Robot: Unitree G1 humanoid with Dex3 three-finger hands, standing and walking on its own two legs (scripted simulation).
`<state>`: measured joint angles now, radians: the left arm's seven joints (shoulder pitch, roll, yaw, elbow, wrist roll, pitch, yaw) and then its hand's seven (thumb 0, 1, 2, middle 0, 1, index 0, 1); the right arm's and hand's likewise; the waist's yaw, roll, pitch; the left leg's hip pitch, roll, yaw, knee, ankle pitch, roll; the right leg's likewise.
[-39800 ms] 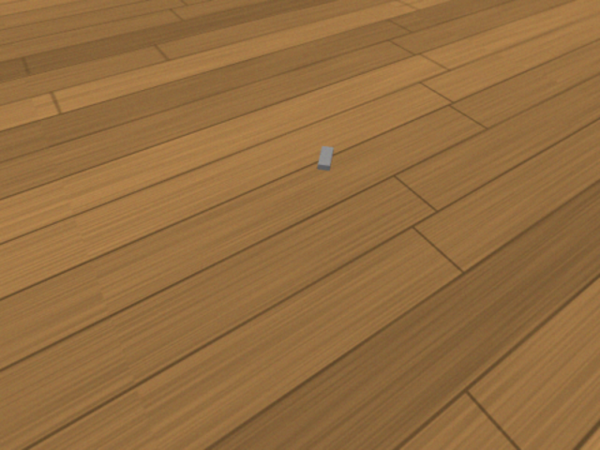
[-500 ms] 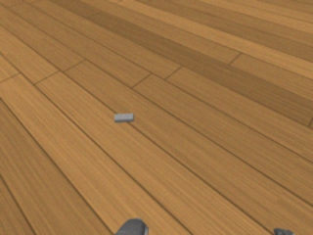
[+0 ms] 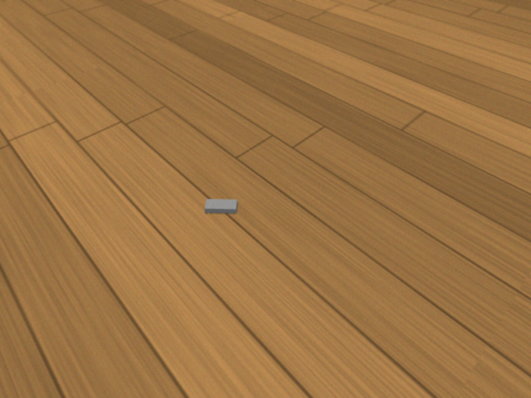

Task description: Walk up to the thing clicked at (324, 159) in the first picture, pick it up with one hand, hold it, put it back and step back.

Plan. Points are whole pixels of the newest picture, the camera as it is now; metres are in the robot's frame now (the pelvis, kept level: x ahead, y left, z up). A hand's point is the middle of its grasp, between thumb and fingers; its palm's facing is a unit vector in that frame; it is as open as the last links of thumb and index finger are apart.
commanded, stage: step back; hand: left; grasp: from above
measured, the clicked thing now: (221, 206) +1.07 +0.24 -0.75
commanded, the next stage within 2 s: stand in 0.48 s
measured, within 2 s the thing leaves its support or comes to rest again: neither
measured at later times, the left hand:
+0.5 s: hand out of the picture +0.13 +0.29 -0.15, palm faces +0.01 -0.93 -0.36, open 7.4 cm
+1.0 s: hand out of the picture +0.11 +0.27 -0.14, palm faces -0.05 -0.94 -0.33, open 7.4 cm
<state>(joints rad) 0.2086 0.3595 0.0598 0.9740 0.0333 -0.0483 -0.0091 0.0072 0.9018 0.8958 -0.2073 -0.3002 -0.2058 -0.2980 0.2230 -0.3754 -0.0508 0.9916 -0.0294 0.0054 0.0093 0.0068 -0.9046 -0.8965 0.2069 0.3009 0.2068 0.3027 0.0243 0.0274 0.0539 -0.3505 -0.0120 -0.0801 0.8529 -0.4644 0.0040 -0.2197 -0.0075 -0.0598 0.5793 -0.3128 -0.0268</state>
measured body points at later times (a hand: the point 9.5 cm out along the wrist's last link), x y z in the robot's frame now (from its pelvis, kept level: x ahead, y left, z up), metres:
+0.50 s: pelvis +0.04 +0.02 +0.01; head +0.06 +0.03 +0.46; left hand +0.13 +0.33 -0.12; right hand +0.17 -0.26 -0.11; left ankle +0.06 +0.15 -0.73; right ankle +0.01 -0.11 -0.73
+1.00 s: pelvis +0.03 +0.02 +0.02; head +0.04 +0.02 +0.47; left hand +0.11 +0.31 -0.12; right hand +0.09 -0.29 -0.11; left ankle +0.06 +0.15 -0.73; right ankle +0.01 -0.11 -0.73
